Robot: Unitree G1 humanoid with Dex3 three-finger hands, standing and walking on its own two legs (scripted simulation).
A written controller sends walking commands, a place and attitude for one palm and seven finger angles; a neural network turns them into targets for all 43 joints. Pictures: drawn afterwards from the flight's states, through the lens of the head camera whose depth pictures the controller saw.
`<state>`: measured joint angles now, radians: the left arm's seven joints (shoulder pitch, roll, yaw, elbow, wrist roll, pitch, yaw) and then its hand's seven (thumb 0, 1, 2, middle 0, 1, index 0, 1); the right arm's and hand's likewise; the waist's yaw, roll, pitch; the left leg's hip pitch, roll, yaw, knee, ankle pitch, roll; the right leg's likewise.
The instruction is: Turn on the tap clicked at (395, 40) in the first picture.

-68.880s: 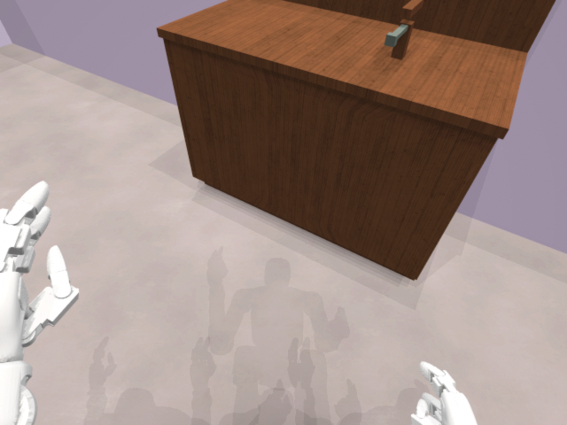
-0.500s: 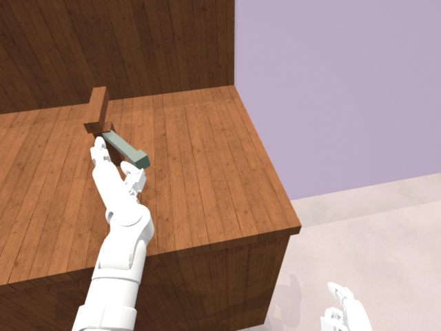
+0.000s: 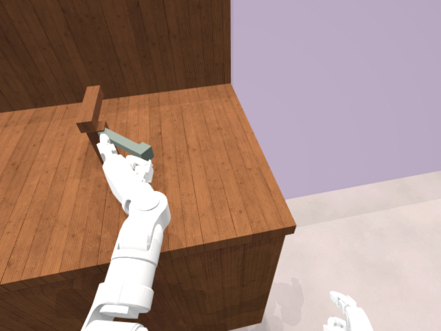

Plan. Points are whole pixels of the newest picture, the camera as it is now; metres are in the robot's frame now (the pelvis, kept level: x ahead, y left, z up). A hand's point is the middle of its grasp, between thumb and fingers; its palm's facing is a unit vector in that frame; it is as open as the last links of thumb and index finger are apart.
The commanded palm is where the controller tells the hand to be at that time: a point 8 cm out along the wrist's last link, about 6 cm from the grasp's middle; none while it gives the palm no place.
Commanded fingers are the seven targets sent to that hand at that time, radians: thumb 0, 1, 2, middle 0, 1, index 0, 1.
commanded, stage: push the lever round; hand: left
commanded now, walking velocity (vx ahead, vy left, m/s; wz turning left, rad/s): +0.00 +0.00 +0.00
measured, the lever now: (143, 153) +0.40 +0.19 +0.13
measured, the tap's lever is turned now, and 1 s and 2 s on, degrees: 45 69 77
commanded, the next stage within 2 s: lift the hand up off the lever in 1.04 s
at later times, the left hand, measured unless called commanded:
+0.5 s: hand (161, 157) +0.40 +0.15 +0.12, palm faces +0.75 -0.65 -0.11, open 7.6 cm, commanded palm +0.35 +0.17 +0.12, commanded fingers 0.00 0.90 0.90 -0.15 -0.15 -0.15 -0.15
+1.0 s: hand (169, 148) +0.43 +0.14 +0.12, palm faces +0.76 -0.64 -0.13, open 7.7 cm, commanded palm +0.38 +0.16 +0.12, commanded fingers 0.00 0.90 0.90 -0.15 -0.15 -0.15 -0.15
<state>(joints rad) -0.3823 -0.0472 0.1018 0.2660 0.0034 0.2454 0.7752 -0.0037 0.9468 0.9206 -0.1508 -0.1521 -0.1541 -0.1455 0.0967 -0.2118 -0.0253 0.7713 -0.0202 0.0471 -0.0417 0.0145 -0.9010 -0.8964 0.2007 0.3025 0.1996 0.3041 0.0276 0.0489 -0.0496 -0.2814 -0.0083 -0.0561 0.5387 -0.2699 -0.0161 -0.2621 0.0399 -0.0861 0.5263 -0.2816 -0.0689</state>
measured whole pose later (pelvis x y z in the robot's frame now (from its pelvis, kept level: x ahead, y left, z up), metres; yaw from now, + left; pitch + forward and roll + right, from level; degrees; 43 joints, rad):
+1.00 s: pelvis +0.00 -0.01 -0.01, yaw +0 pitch +6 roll +0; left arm -0.69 -0.07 0.22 0.61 0.07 0.21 0.94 0.00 0.92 0.91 -0.15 -0.15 -0.14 -0.14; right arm 0.16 -0.21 -0.05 0.82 -0.06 0.03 0.01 0.01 -0.90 -0.90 0.20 0.30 0.20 0.30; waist -0.01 0.04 -0.10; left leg -0.41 0.00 -0.05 0.58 -0.28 -0.03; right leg -0.39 0.05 -0.09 0.58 -0.29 -0.08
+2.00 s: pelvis +0.00 +0.00 +0.00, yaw -1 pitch +4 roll +0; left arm -0.70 -0.09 0.21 0.53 0.04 0.31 0.91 0.01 0.90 0.89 -0.15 -0.15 -0.15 -0.15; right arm 0.10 -0.20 -0.04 0.81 -0.05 0.01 0.02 0.01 -0.90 -0.90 0.20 0.30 0.20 0.30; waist 0.01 0.04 -0.09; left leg -0.33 0.00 -0.04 0.53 -0.27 -0.02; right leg -0.32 0.04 -0.08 0.53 -0.28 -0.07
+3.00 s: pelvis +0.00 -0.01 +0.00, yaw -1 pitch +1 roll +1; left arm -0.74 -0.07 0.21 0.46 0.01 0.42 0.88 0.01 0.90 0.89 -0.15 -0.15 -0.15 -0.15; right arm 0.07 -0.20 -0.03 0.83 -0.03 0.01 0.01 0.01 -0.90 -0.90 0.20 0.30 0.20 0.30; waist 0.03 0.06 -0.08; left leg -0.26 0.01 -0.05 0.47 -0.23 -0.03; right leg -0.25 0.05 -0.08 0.47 -0.25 -0.08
